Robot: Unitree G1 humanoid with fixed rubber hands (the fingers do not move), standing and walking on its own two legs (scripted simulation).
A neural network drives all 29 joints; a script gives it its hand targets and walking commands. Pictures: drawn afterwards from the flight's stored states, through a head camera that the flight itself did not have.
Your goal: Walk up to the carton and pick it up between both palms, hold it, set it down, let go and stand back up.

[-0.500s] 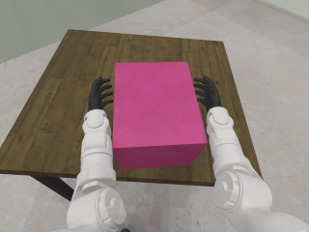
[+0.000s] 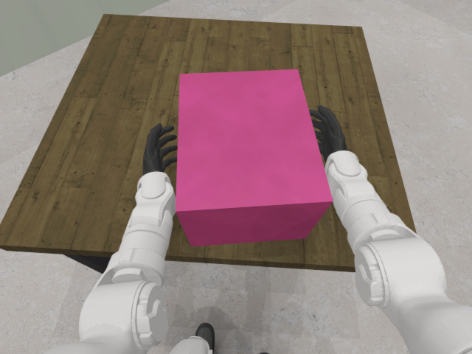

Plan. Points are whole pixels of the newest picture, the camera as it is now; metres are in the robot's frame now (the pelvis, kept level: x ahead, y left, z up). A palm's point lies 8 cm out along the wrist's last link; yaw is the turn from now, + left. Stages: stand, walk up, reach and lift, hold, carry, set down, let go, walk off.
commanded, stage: set down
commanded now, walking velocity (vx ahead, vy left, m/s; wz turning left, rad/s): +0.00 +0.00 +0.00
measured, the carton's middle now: (244, 158) +0.44 +0.06 +0.01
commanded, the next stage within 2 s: none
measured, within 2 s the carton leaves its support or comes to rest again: neither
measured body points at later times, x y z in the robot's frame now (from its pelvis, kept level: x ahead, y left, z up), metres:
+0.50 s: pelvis -0.02 +0.00 +0.00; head +0.05 +0.02 +0.44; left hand +0.34 +0.24 +0.03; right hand +0.44 -0.16 +0.04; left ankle +0.03 +0.13 -0.74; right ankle -0.03 -0.10 -0.74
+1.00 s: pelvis -0.03 -0.01 +0.00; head +0.03 +0.00 +0.45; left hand +0.30 +0.23 +0.04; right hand +0.37 -0.18 +0.04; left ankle +0.03 +0.13 -0.74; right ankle -0.03 -0.10 -0.74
